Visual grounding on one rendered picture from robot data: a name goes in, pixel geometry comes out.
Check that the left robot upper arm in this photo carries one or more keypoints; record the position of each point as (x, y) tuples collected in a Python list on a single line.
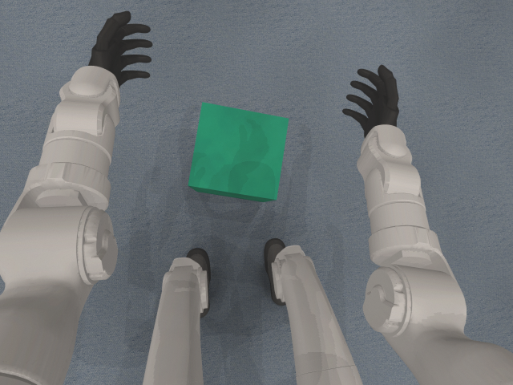
[(50, 258)]

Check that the right robot upper arm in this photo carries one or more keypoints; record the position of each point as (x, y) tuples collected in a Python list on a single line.
[(422, 313)]

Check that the robot right hand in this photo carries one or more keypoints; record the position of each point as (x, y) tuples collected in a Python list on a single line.
[(384, 106)]

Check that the robot right thigh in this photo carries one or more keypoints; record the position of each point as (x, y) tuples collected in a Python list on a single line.
[(321, 354)]

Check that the robot left hand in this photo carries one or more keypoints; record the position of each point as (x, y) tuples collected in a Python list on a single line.
[(109, 47)]

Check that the robot left forearm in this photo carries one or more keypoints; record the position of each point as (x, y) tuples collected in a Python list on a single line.
[(77, 151)]

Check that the carton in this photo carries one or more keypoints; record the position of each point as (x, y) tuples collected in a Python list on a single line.
[(238, 153)]

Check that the robot right forearm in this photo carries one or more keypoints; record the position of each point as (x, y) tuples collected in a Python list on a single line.
[(400, 233)]

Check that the robot left foot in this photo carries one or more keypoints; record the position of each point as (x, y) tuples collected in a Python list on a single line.
[(201, 257)]

